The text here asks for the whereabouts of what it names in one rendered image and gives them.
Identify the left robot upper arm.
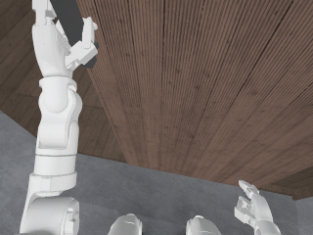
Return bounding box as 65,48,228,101
15,197,80,235

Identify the left robot forearm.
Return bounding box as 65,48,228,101
20,74,82,234

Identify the handle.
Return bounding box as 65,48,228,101
50,0,99,69

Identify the robot right hand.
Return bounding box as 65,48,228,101
234,180,274,229

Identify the robot left hand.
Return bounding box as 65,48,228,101
32,0,98,78

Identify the robot thigh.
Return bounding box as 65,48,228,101
108,214,143,235
186,217,221,235

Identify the right robot forearm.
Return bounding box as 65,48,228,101
254,219,282,235

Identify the robot right thigh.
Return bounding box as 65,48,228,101
186,217,221,235

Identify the wardrobe door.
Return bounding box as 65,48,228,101
270,165,313,190
76,0,313,189

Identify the robot left thigh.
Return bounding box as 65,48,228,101
108,214,143,235

